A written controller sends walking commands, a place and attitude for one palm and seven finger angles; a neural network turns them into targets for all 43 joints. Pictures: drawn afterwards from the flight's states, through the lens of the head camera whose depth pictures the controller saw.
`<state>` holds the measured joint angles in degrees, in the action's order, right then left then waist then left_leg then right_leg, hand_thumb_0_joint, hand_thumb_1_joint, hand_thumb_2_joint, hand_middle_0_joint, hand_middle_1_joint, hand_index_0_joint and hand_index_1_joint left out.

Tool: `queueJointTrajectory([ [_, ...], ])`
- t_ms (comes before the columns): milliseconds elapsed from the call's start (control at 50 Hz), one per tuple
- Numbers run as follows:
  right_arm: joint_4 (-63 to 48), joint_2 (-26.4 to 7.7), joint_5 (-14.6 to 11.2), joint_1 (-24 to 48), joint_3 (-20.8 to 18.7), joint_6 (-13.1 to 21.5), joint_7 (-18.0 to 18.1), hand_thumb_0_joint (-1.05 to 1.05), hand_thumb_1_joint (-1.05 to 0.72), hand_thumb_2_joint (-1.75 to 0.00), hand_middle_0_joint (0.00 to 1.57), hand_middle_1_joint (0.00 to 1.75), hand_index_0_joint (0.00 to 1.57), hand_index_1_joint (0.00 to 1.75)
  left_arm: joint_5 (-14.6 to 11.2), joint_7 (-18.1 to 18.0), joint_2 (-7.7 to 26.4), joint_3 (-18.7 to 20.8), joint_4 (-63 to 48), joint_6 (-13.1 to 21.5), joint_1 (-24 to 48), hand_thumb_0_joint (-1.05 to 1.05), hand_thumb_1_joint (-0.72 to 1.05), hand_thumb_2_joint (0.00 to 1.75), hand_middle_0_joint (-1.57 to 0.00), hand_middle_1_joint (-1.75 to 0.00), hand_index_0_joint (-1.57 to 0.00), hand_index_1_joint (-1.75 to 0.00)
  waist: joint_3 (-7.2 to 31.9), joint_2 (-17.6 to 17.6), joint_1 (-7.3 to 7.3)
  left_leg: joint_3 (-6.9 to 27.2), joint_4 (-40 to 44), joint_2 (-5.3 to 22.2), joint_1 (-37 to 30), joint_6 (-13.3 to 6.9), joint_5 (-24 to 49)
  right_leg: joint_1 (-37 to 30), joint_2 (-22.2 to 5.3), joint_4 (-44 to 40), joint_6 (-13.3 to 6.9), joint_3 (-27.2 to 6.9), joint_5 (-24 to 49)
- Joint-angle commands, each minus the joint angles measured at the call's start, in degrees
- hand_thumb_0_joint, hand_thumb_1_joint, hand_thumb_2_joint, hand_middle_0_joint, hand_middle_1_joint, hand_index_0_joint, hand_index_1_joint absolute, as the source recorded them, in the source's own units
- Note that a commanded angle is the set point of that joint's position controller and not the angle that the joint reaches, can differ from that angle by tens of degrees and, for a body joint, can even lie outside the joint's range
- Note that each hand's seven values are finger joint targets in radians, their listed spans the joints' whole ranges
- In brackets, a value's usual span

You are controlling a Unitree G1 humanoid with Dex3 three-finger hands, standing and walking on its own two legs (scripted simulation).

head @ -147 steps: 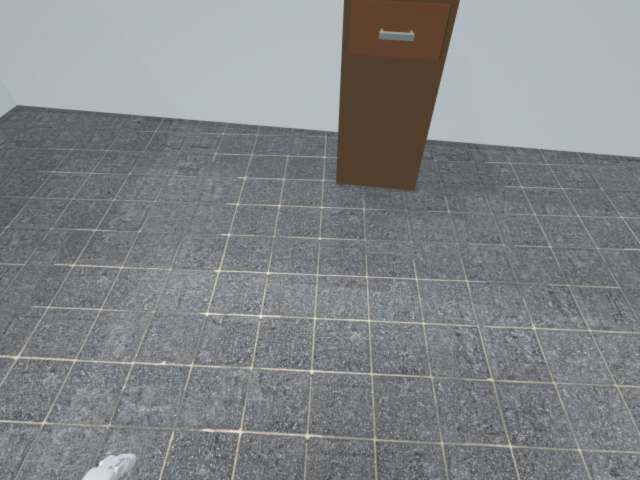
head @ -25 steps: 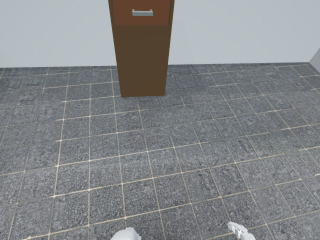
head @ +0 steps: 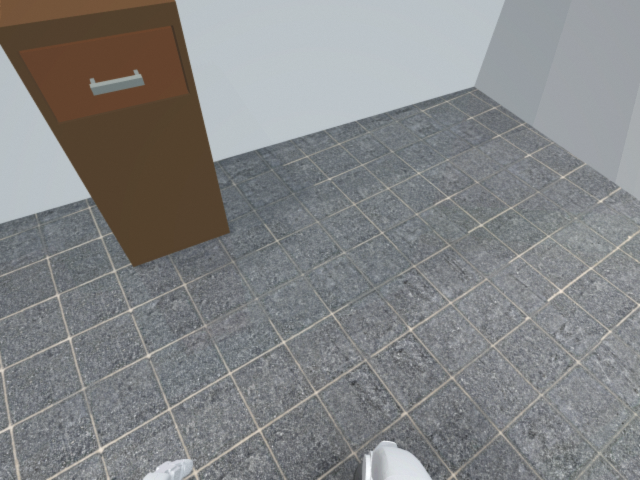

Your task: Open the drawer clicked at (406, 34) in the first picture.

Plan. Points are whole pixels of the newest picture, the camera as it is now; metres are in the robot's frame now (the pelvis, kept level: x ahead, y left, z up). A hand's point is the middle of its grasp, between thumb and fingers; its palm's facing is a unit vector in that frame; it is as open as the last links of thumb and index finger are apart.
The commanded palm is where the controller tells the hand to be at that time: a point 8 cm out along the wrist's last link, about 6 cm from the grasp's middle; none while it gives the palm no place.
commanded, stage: walk to a spot facing it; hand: left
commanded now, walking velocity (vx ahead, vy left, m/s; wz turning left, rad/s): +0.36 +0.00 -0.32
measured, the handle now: (116, 80) +1.02 +0.50 -0.04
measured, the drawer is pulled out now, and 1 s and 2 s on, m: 0.00 0.00 0.00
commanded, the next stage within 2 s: turn to face it in 0.62 s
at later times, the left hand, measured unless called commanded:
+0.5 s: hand (209, 440) +0.21 +0.16 -0.17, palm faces +0.00 -0.98 -0.19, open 7.3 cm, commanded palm none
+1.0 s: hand (239, 284) +0.48 +0.15 -0.17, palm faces -0.07 -0.97 -0.23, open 7.3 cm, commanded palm none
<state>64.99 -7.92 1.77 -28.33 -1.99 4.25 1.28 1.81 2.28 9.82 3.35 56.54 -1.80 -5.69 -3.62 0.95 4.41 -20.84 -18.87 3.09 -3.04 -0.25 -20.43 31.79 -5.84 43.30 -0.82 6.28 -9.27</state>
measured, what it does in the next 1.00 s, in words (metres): walks ahead: right foot, then left foot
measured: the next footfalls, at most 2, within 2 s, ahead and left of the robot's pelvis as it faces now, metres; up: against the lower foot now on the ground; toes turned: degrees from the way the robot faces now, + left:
right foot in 0.10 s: +0.18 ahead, -0.12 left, +0.00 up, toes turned -11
left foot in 0.58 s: +0.38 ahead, +0.10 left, +0.00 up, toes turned +5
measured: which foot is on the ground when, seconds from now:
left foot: down 0.00-0.12, up 0.14-0.56, down 0.58-1.00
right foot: up 0.00-0.08, down 0.10-0.60, up 0.62-0.98, down 1.00-1.00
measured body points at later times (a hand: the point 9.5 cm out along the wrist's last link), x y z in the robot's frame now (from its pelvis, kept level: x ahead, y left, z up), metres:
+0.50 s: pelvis +0.21 -0.03 +0.00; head +0.22 -0.02 +0.45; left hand +0.21 +0.21 -0.16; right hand +0.28 -0.28 -0.14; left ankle +0.32 +0.11 -0.71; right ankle +0.15 -0.11 -0.74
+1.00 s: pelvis +0.37 -0.03 -0.01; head +0.39 -0.04 +0.44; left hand +0.49 +0.20 -0.15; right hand +0.29 -0.24 -0.17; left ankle +0.34 +0.09 -0.74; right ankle +0.41 -0.15 -0.74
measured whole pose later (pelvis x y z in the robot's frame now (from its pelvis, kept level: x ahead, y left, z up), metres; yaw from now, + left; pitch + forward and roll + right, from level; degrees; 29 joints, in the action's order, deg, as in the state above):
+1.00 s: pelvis +0.37 -0.03 -0.01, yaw -5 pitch -1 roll +1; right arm 64.2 -7.7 1.0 -22.3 -2.4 0.1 0.8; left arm 1.1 -0.5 10.5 3.2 57.6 0.9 -8.4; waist -3.0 0.3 2.3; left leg -9.6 -31.1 3.7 9.9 1.1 -19.7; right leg 18.9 -5.2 32.3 1.7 7.1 -10.7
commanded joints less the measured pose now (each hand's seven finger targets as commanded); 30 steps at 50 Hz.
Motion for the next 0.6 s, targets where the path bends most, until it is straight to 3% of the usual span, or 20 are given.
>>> queueJointTrajectory([
  [0,-0.9,-8.7,0.1,-4.0,-1.3,0.5,0.2,0.0,-0.9,-0.9,0.2,0.3,0.2,0.3,0.0,-0.3,1.8,0.1,-5.2,2.8,3.9,0.0,0.9,0.9,-0.2,-0.3,-0.2,-0.3,-2.7,-8.4,-1.73,6.0,-0.8,17.1,-2.2,-5.8,45.1,-1.0,4.0,-6.3,-2.7,3.9,-6.1],
  [20,-1.0,-9.4,0.0,-3.3,-1.4,0.4,0.2,0.0,-0.9,-0.9,0.2,0.3,0.2,0.3,0.1,-0.4,2.4,0.3,-4.0,3.1,0.1,0.0,0.9,0.9,-0.2,-0.3,-0.2,-0.3,0.0,-8.7,-3.51,5.0,-6.1,16.8,-2.6,-5.2,52.9,-6.4,5.8,-8.0,-3.6,5.2,-7.0],
  [40,-1.3,-9.8,-0.4,-2.4,-1.5,0.3,0.1,0.0,-0.9,-0.9,0.2,0.3,0.2,0.3,0.3,-0.7,3.8,0.8,-1.9,3.6,-6.5,0.0,0.9,0.9,-0.2,-0.3,-0.2,-0.3,4.1,-7.1,-6.67,3.8,-15.1,15.5,0.0,-3.7,55.6,-16.3,7.2,-11.8,-4.5,5.6,-4.4],
  [60,-2.1,-9.6,-0.9,-0.6,-1.5,0.3,-0.4,0.0,-0.9,-0.9,0.2,0.3,0.2,0.3,0.5,-1.1,6.8,1.8,0.9,4.3,-15.0,0.0,0.9,0.9,-0.2,-0.3,-0.2,-0.3,9.4,-4.6,-10.84,2.4,-27.1,14.2,9.9,-1.6,48.2,-31.8,4.5,-13.3,-6.1,2.3,1.0],
  [80,-4.0,-6.3,-1.7,-1.5,-0.9,0.5,-0.8,0.0,-0.9,-0.9,0.2,0.3,0.2,0.3,0.3,-1.8,13.1,3.5,2.5,5.0,-22.1,0.0,0.9,0.9,-0.2,-0.3,-0.2,-0.3,17.1,8.3,-12.85,2.0,-44.8,7.3,28.1,1.3,12.3,-49.3,-11.2,-15.6,-11.7,-19.2,6.0],
  [100,-5.8,-5.3,-1.9,1.4,-0.7,0.5,-0.5,0.0,-0.9,-0.9,0.2,0.3,0.2,0.3,-1.2,-2.3,16.6,3.9,3.6,4.8,-24.6,0.0,0.9,0.9,-0.2,-0.3,-0.2,-0.3,19.3,10.2,-11.98,9.3,-58.9,1.0,38.6,2.4,-13.6,-53.3,-19.3,-21.7,-17.1,-35.4,17.5],
  [120,-5.8,-5.9,-1.7,4.1,-1.3,0.3,-0.3,0.0,-0.9,-0.9,0.2,0.3,0.2,0.3,-1.6,-2.7,15.8,3.9,3.1,4.5,-21.0,0.0,0.9,0.9,-0.2,-0.3,-0.2,-0.3,14.6,5.3,-11.17,15.8,-62.0,4.0,40.1,1.2,-9.5,-47.4,-19.0,-23.5,-17.5,-30.6,14.4],
  [140,-6.0,-5.5,-1.5,6.9,-1.6,0.0,-0.6,0.0,-0.9,-0.9,0.2,0.3,0.2,0.3,-1.6,-2.9,12.3,3.0,2.2,4.6,-16.7,0.0,0.9,0.9,-0.2,-0.3,-0.2,-0.3,8.3,1.6,-9.78,16.9,-60.8,6.2,39.2,1.1,-3.7,-37.1,-16.3,-25.5,-14.4,-25.1,11.5],
  [180,-5.3,-3.3,-0.6,7.0,-1.4,-1.4,-0.7,0.0,-0.9,-0.9,0.2,0.3,0.2,0.3,-1.3,-3.0,7.8,1.4,1.6,5.2,-11.6,0.0,0.9,0.9,-0.2,-0.3,-0.2,-0.3,0.9,-0.6,-5.66,18.3,-55.1,8.4,35.3,1.5,0.9,-21.7,-12.4,-29.5,-10.5,-18.3,6.1],
  [200,-4.6,-2.2,-0.3,5.0,-1.3,-2.1,-0.7,0.0,-0.9,-0.9,0.2,0.3,0.2,0.3,-1.0,-3.1,6.4,0.8,1.7,5.5,-10.1,0.0,0.9,0.9,-0.2,-0.3,-0.2,-0.3,-0.7,1.0,-3.64,18.0,-52.6,8.3,33.5,1.7,2.5,-17.6,-10.7,-30.9,-9.4,-14.4,5.8],
  [240,-3.9,-1.2,-0.1,2.0,-1.7,-2.9,-1.0,0.0,-0.9,-0.9,0.2,0.3,0.2,0.3,-0.3,-3.2,4.4,1.0,1.6,6.2,-9.7,0.0,0.9,0.9,-0.2,-0.3,-0.2,-0.3,-0.4,3.9,-1.39,17.3,-47.7,8.0,31.3,2.3,4.3,-14.2,-8.3,-31.8,-8.6,-10.2,4.0],
  [280,-4.9,-1.7,-0.1,4.2,-1.6,-3.2,-1.5,0.0,-0.9,-0.9,0.2,0.3,0.2,0.3,-0.4,-3.1,5.1,0.8,1.4,6.4,-9.6,0.0,0.9,0.9,-0.2,-0.3,-0.2,-0.3,-0.5,5.1,-1.66,16.8,-42.7,7.9,31.8,2.8,7.3,-13.3,-7.3,-33.2,-9.0,-9.3,0.1],
  [360,-8.5,-2.6,-0.2,14.1,-1.6,-2.5,-2.6,0.0,-0.9,-0.9,0.2,0.3,0.2,0.3,-0.5,-2.7,6.4,0.8,2.9,6.6,-13.0,0.0,0.9,0.9,-0.2,-0.3,-0.2,-0.3,-1.9,5.8,-4.37,16.0,-30.1,7.3,34.0,3.0,10.0,-17.8,-7.4,-33.3,-9.2,-10.2,-2.1],
  [460,-11.3,-4.5,-0.4,21.1,-1.2,-1.3,-3.1,0.0,-0.9,-0.9,0.2,0.3,0.2,0.3,-0.3,-2.8,8.8,1.0,4.1,6.4,-16.5,0.0,0.9,0.9,-0.2,-0.3,-0.2,-0.3,-1.9,4.3,-6.45,13.9,-18.9,4.7,30.9,1.7,7.3,-25.3,-9.2,-29.5,-8.7,-11.6,4.9],
  [480,-11.2,-4.9,-0.4,20.8,-1.3,-1.1,-3.0,0.0,-0.9,-0.9,0.2,0.3,0.2,0.3,-0.4,-2.7,9.1,0.9,4.3,6.2,-16.7,0.0,0.9,0.9,-0.2,-0.3,-0.2,-0.3,-1.8,4.0,-5.96,12.9,-16.8,3.8,28.6,1.4,7.1,-25.6,-8.8,-28.2,-8.1,-11.0,7.0],
  [500,-10.4,-5.5,-0.3,18.9,-1.4,-0.9,-2.7,0.0,-0.9,-0.9,0.2,0.3,0.2,0.3,-0.5,-2.8,9.0,1.0,4.6,6.1,-16.3,0.0,0.9,0.9,-0.2,-0.3,-0.2,-0.3,-1.5,2.9,-4.59,11.9,-14.2,2.8,23.9,1.1,7.8,-24.4,-8.2,-25.2,-7.5,-10.1,10.4],
  [520,-8.7,-6.8,-0.1,14.2,-1.7,-0.6,-2.3,0.0,-0.9,-0.9,0.2,0.3,0.2,0.3,-0.8,-2.7,8.9,0.9,4.7,6.0,-15.9,0.0,0.9,0.9,-0.2,-0.3,-0.2,-0.3,0.7,0.6,-2.34,11.1,-10.6,1.4,15.3,0.7,9.7,-22.0,-5.9,-18.5,-6.2,-8.0,14.6],
  [540,-6.5,-10.3,0.2,6.2,-2.6,-0.1,-1.6,0.0,-0.9,-0.9,0.2,0.3,0.2,0.3,-1.0,-2.6,7.0,0.7,4.4,5.9,-16.3,0.0,0.9,0.9,-0.2,-0.3,-0.2,-0.3,5.6,-6.7,0.65,17.1,-7.4,5.5,1.9,-1.3,11.2,-15.2,-2.2,-5.6,-3.9,-5.3,13.4],
  [560,-5.3,-16.9,0.9,-0.8,-4.0,0.1,-1.1,0.0,-0.9,-0.9,0.2,0.3,0.2,0.3,-1.6,-2.1,3.9,0.1,3.1,5.8,-17.9,0.0,0.9,0.9,-0.2,-0.3,-0.2,-0.3,11.4,-19.4,2.25,35.4,-2.9,21.1,-9.3,-7.0,14.3,-2.8,5.1,12.0,-0.7,1.3,-8.7],
  [580,-4.8,-17.8,0.2,-3.1,-3.8,-0.6,-0.7,0.0,-0.9,-0.9,0.2,0.3,0.2,0.3,-1.2,-2.3,4.8,-0.1,1.8,6.0,-14.9,0.0,0.9,0.9,-0.2,-0.3,-0.2,-0.3,11.5,-18.6,2.77,41.4,2.4,26.5,-8.6,-10.1,16.2,2.1,5.9,23.4,-0.9,-3.2,-24.1],
])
